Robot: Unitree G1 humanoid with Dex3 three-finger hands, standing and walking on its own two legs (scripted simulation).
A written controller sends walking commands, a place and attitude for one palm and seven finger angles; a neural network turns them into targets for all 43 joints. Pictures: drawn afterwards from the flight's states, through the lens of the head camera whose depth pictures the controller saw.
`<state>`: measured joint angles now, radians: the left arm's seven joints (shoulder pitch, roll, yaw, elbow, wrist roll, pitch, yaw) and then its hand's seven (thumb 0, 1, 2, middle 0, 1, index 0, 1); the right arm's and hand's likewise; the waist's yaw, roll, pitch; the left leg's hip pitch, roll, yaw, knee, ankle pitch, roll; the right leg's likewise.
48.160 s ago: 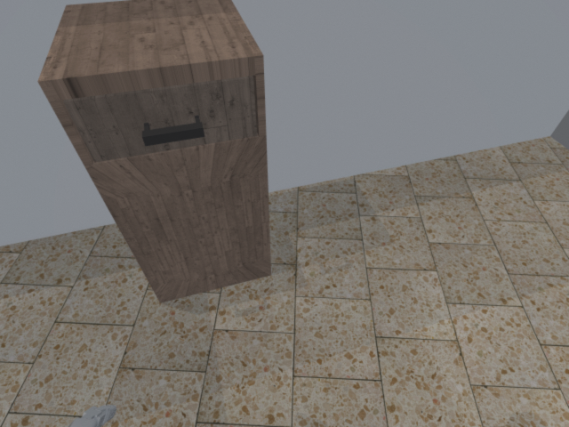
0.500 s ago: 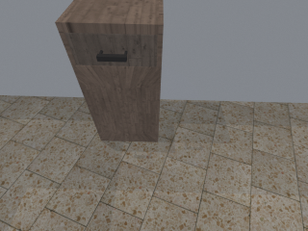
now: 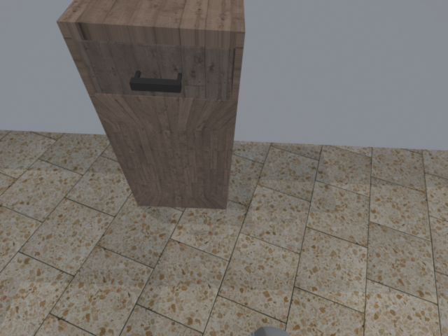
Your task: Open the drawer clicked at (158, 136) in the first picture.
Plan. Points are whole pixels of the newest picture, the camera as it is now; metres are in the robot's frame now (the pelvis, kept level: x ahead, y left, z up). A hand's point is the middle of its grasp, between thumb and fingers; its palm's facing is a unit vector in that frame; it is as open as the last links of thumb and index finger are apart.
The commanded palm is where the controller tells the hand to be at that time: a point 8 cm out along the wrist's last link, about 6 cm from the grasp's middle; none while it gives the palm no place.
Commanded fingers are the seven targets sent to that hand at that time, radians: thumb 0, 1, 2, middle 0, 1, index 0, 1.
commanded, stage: take the last steps up to it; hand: left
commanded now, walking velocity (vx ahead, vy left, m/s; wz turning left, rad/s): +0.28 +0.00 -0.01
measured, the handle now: (157, 80) +0.72 +0.20 +0.01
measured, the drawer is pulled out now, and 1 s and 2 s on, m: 0.00 0.00 0.00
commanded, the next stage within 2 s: come to a stop and stand still in 0.32 s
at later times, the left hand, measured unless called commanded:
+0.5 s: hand (159, 309) +0.19 +0.14 -0.17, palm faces +0.07 -0.98 -0.19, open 7.2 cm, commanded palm none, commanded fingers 0.00 0.90 0.90 -0.20 -0.30 -0.20 -0.30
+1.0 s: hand (159, 274) +0.26 +0.14 -0.15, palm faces +0.03 -0.94 -0.35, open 7.4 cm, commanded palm none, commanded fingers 0.00 0.90 0.90 -0.20 -0.30 -0.20 -0.30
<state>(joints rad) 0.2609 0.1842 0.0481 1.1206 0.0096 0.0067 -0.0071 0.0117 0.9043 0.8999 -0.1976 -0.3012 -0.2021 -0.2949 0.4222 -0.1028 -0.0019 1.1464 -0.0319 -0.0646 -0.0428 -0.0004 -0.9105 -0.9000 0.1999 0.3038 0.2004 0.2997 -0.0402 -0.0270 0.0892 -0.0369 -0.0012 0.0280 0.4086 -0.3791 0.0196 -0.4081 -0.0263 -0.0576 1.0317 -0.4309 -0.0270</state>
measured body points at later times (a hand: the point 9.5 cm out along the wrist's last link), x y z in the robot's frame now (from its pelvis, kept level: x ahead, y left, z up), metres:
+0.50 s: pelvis +0.17 -0.04 +0.00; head +0.21 -0.03 +0.45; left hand +0.19 +0.19 -0.16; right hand +0.24 -0.28 -0.14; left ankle +0.22 +0.10 -0.71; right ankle +0.15 -0.13 -0.74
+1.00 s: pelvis +0.19 -0.08 -0.01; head +0.23 -0.11 +0.44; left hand +0.26 +0.19 -0.13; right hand +0.24 -0.34 -0.17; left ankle +0.18 +0.07 -0.69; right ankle +0.22 -0.19 -0.74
